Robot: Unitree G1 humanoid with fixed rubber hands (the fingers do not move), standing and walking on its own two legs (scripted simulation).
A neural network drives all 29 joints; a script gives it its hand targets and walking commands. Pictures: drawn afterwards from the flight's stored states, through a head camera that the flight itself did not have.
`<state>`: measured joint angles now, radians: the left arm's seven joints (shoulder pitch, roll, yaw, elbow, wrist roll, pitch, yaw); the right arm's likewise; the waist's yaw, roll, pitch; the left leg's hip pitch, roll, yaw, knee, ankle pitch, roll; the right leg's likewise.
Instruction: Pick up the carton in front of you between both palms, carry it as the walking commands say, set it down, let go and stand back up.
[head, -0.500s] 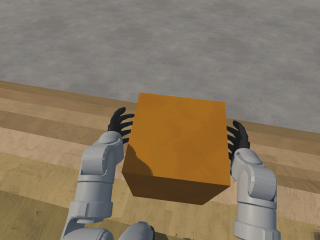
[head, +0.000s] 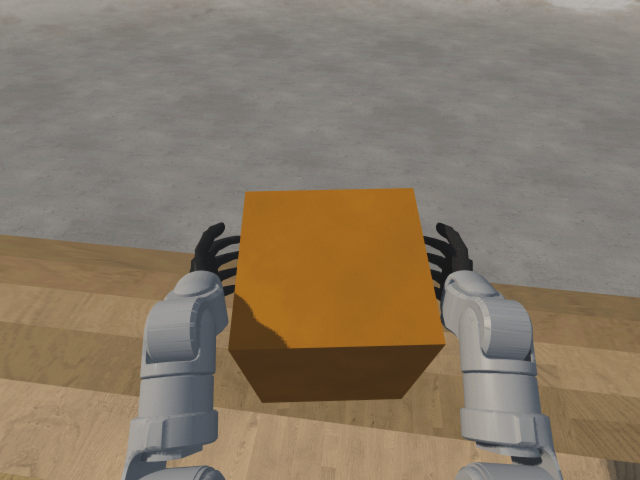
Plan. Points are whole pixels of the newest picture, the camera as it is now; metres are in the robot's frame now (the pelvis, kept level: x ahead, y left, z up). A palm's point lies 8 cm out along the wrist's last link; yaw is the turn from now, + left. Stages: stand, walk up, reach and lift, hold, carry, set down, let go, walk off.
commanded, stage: carry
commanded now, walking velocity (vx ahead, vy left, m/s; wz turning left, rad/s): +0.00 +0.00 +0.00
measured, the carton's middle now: (330, 305) +0.34 +0.00 +0.04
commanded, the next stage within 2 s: none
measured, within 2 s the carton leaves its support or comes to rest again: neither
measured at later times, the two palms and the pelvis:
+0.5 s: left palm (264, 201) +0.67 +0.14 -0.05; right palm (404, 210) +0.65 -0.16 -0.05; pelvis +0.35 +0.00 -0.15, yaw +0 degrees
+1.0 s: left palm (288, 188) +0.99 +0.13 -0.25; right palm (383, 186) +1.01 -0.17 -0.25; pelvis +0.69 -0.05 -0.32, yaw +0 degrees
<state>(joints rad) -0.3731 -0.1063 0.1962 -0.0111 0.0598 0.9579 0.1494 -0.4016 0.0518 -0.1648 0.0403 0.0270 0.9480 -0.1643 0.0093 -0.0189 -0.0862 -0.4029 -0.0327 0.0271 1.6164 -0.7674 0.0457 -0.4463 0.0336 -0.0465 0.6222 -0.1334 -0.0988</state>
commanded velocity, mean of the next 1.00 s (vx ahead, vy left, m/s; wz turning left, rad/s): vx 0.00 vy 0.00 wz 0.00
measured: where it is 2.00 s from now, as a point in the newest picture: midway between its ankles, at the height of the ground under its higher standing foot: (331, 300)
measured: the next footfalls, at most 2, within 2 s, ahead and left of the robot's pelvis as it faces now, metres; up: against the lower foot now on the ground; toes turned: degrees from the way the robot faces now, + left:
left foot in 0.44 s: +0.44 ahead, +0.06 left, -0.15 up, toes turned +3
right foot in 0.84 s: +0.74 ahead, -0.09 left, -0.30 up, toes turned -1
